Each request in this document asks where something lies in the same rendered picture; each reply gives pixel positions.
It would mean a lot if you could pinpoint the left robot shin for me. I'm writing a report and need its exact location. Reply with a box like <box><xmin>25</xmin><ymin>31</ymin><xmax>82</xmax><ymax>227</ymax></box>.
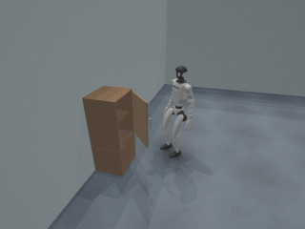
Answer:
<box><xmin>172</xmin><ymin>135</ymin><xmax>180</xmax><ymax>153</ymax></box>

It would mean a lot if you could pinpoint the handle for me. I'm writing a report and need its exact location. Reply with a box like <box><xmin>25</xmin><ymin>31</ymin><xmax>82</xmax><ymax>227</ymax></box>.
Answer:
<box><xmin>148</xmin><ymin>118</ymin><xmax>152</xmax><ymax>130</ymax></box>

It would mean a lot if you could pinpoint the robot left hand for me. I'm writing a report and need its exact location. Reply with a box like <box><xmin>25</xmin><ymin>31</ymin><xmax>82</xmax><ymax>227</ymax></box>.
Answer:
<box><xmin>184</xmin><ymin>119</ymin><xmax>193</xmax><ymax>131</ymax></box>

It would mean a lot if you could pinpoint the left robot forearm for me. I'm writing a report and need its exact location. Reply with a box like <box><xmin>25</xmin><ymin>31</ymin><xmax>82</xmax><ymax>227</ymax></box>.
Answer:
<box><xmin>187</xmin><ymin>99</ymin><xmax>194</xmax><ymax>119</ymax></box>

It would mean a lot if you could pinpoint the robot right hand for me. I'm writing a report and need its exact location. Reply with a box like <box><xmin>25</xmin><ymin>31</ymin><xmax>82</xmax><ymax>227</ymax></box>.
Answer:
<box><xmin>163</xmin><ymin>106</ymin><xmax>171</xmax><ymax>116</ymax></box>

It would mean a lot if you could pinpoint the robot left upper arm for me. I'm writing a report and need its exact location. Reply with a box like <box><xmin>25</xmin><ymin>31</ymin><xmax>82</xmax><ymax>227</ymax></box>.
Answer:
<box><xmin>183</xmin><ymin>83</ymin><xmax>194</xmax><ymax>104</ymax></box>

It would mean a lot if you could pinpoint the right robot forearm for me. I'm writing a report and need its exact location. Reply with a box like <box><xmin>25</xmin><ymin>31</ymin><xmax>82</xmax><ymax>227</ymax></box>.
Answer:
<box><xmin>167</xmin><ymin>94</ymin><xmax>173</xmax><ymax>108</ymax></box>

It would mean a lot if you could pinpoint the robot right thigh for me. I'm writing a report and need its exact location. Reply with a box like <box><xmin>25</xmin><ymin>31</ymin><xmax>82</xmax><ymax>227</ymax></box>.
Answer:
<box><xmin>163</xmin><ymin>107</ymin><xmax>174</xmax><ymax>134</ymax></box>

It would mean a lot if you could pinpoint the cupboard door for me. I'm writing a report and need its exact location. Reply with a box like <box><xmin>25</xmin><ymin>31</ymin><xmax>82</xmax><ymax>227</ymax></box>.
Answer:
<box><xmin>132</xmin><ymin>91</ymin><xmax>149</xmax><ymax>148</ymax></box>

